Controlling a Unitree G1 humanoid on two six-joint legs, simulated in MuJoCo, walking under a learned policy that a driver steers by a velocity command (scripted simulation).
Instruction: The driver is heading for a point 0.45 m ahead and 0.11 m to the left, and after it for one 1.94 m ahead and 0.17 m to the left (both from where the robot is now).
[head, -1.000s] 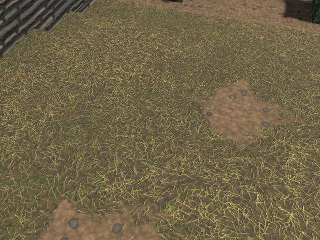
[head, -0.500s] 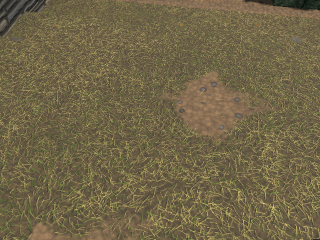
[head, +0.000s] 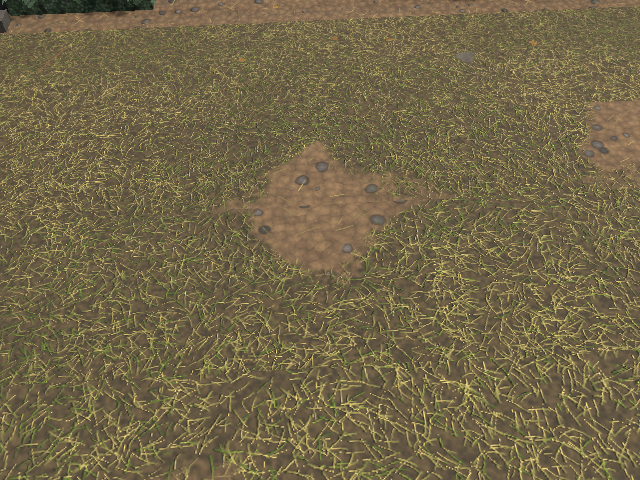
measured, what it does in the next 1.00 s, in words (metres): goes down: left foot 0.19 m lower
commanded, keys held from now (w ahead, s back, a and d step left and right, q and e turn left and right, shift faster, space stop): w+q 0.40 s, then w+e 0.60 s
